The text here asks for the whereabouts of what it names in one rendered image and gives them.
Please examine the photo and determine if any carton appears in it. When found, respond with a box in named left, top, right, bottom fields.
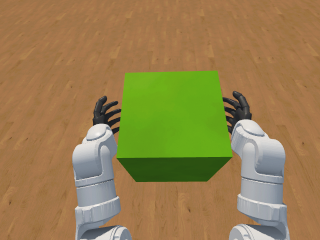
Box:
left=116, top=70, right=233, bottom=182

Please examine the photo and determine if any right robot forearm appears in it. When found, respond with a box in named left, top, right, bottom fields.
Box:
left=231, top=119, right=290, bottom=240

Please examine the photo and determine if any robot right hand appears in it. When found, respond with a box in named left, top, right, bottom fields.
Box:
left=222, top=91, right=252, bottom=135

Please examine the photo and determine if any robot right upper arm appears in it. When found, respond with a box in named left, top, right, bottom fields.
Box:
left=229, top=224, right=287, bottom=240

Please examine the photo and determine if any robot left upper arm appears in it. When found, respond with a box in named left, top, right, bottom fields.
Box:
left=80, top=225, right=132, bottom=240

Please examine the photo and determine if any robot left hand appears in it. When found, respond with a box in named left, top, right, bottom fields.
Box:
left=92, top=96, right=121, bottom=134

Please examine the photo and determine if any left robot forearm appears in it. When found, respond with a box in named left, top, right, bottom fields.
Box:
left=72, top=123, right=121, bottom=240

